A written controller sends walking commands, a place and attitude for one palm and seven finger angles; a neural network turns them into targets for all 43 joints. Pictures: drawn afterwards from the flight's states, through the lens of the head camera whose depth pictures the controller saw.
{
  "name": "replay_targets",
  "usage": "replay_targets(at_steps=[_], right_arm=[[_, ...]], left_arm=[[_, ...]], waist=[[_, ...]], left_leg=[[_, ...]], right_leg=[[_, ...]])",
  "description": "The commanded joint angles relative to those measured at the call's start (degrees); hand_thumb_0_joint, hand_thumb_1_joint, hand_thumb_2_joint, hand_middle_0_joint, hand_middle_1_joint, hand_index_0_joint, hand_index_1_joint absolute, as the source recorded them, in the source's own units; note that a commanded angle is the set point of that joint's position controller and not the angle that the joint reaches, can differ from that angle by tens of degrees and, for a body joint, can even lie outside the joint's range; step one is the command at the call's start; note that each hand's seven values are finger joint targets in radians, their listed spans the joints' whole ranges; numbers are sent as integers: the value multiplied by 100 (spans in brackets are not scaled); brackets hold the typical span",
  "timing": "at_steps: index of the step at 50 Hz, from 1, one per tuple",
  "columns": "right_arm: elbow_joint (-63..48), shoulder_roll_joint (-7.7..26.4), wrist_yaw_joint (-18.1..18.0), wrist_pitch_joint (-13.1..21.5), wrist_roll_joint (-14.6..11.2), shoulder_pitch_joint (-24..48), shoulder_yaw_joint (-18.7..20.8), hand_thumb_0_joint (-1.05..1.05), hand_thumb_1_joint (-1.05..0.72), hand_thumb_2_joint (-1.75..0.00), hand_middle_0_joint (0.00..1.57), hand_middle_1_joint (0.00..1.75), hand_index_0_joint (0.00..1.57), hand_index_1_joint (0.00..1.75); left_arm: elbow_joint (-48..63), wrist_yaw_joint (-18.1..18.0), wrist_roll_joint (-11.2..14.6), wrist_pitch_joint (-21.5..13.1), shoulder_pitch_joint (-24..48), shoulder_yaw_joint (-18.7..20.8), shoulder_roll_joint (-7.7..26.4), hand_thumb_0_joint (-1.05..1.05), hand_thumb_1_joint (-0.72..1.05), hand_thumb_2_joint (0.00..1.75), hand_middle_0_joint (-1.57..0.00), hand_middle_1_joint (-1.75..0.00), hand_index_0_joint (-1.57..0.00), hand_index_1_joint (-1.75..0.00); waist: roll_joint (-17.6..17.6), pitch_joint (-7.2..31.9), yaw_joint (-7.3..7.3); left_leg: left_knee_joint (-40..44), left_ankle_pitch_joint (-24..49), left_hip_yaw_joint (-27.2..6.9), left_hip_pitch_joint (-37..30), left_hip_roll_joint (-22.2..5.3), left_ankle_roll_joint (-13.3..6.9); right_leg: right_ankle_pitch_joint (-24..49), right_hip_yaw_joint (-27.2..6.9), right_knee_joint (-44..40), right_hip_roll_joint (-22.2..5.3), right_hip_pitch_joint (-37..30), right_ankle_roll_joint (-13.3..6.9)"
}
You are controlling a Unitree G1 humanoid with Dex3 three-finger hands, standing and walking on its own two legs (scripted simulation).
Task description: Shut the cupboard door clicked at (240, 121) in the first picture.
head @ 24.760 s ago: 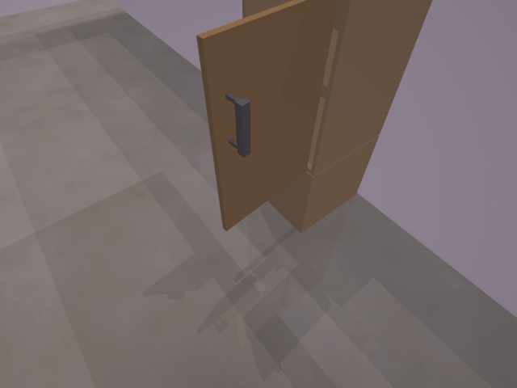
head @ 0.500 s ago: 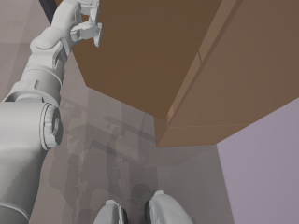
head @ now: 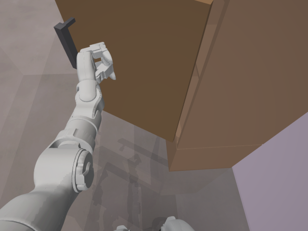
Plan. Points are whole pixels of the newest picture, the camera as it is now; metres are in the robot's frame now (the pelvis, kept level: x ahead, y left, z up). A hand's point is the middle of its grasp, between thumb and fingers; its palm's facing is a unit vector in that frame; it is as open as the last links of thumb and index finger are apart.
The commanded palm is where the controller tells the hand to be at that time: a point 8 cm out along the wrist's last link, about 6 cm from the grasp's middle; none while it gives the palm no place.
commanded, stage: pull the fist back off the door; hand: left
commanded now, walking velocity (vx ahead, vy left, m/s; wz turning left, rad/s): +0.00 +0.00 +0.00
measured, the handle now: (74, 44) +0.62 +0.16 +0.10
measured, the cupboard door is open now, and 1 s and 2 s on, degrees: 60 60 60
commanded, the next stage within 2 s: draw the hand back to the body in 0.36 s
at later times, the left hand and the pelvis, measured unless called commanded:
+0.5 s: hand (108, 84) +0.45 +0.06 +0.11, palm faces +0.05 -1.00 -0.01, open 3.1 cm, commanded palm +0.42 +0.12 +0.11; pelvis -0.02 -0.01 +0.01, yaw +2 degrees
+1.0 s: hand (53, 126) +0.33 +0.15 +0.15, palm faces +0.03 -1.00 -0.01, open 3.1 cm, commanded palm +0.29 +0.20 +0.16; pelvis -0.01 +0.01 +0.03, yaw +1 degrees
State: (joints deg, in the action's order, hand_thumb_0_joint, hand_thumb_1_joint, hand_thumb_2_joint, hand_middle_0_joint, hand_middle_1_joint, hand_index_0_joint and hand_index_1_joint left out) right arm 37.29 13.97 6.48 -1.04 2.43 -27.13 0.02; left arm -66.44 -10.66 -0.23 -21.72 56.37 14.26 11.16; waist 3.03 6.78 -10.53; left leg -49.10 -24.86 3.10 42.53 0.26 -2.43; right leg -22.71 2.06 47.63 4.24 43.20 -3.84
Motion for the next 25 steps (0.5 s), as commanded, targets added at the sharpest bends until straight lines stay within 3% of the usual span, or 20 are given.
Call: replay_targets(at_steps=[1, 4, 8, 11, 12, 13, 16, 18, 21, 22, 24, 25], right_arm=[[-398, 917, -133, 29, -102, -671, 372, 0, -90, -90, 20, 30, 20, 30], [-471, 858, -174, 80, -148, -461, 388, 0, -90, -90, 20, 30, 20, 30], [-432, 806, -222, 138, -202, -235, 385, 0, -90, -90, 20, 30, 20, 30], [-447, 789, -261, 168, -253, -46, 383, 0, -90, -90, 20, 30, 20, 30], [-431, 801, -294, 167, -267, -29, 386, 0, -90, -90, 20, 30, 20, 30], [-415, 799, -316, 174, -288, 44, 372, 0, -90, -90, 20, 30, 20, 30], [-401, 764, -370, 225, -296, 219, 312, 0, -90, -90, 20, 30, 20, 30], [-309, 764, -413, 252, -284, 244, 284, 0, -90, -90, 20, 30, 20, 30], [-312, 787, -415, 296, -258, 270, 248, 0, -90, -90, 20, 30, 20, 30], [-304, 798, -412, 291, -240, 247, 244, 0, -90, -90, 20, 30, 20, 30], [-330, 781, -384, 305, -237, 220, 239, 0, -90, -90, 20, 30, 20, 30], [-405, 818, -376, 297, -238, 211, 258, 0, -90, -90, 20, 30, 20, 30]], left_arm=[[1128, 125, 164, -202, 1913, -62, 722, 0, 90, 90, -130, -150, -130, -150], [1951, 201, 304, -408, 1888, -215, 557, 0, 90, 90, -130, -150, -130, -150], [2383, 248, 303, -548, 1761, -606, 298, 0, 90, 90, -130, -150, -130, -150], [2507, 256, 369, -447, 1582, -896, -4, 0, 90, 90, -130, -150, -130, -150], [2529, 236, 383, -412, 1637, -868, 60, 0, 90, 90, -130, -150, -130, -150], [2476, 214, 390, -381, 1607, -788, 150, 0, 90, 90, -130, -150, -130, -150], [2448, 150, 427, -361, 1935, -910, 74, 0, 90, 90, -130, -150, -130, -150], [2217, 77, 368, -416, 2188, -714, 335, 0, 90, 90, -130, -150, -130, -150], [1809, 81, 352, -447, 2033, -488, 549, 0, 90, 90, -130, -150, -130, -150], [1680, 105, 340, -440, 2036, -474, 555, 0, 90, 90, -130, -150, -130, -150], [1510, 184, 329, -435, 1947, -538, 448, 0, 90, 90, -130, -150, -130, -150], [1510, 214, 371, -418, 1547, -206, 715, 0, 90, 90, -130, -150, -130, -150]], waist=[[-615, 2104, 118], [-317, 2391, 215], [-300, 2196, 172], [-335, 2105, 165], [-477, 2090, 134], [-402, 2009, 174], [-472, 1802, 98], [-458, 1753, 82], [-523, 1896, 170], [-537, 1904, 123], [-411, 1989, 175], [-438, 2139, 354]], left_leg=[[437, 1885, -179, -937, 140, -17], [439, 2094, -188, -1373, 154, -22], [461, 1920, -220, -1526, 140, -28], [516, 1716, -229, -1639, 139, -23], [529, 1656, -238, -1621, 140, -35], [569, 1537, -243, -1591, 139, -21], [610, 1236, -244, -1480, 158, -32], [591, 1113, -283, -1375, 163, -32], [573, 1106, -296, -1188, 182, -17], [559, 1142, -304, -1165, 176, -25], [547, 1235, -301, -1146, 178, 1], [560, 1357, -273, -1174, 183, 7]], right_leg=[[2896, -417, -735, -189, -1937, 394], [3084, -401, -699, -197, -2041, 374], [2906, -426, -748, -223, -1889, 427], [2593, -417, -850, -238, -1779, 434], [2552, -447, -882, -255, -1848, 467], [2382, -438, -912, -263, -1791, 439], [2030, -496, -1009, -296, -1735, 456], [1871, -532, -985, -318, -1677, 446], [1887, -547, -892, -328, -1794, 424], [1961, -538, -860, -330, -1757, 443], [2064, -507, -778, -323, -1758, 415], [2177, -492, -765, -318, -1936, 384]])
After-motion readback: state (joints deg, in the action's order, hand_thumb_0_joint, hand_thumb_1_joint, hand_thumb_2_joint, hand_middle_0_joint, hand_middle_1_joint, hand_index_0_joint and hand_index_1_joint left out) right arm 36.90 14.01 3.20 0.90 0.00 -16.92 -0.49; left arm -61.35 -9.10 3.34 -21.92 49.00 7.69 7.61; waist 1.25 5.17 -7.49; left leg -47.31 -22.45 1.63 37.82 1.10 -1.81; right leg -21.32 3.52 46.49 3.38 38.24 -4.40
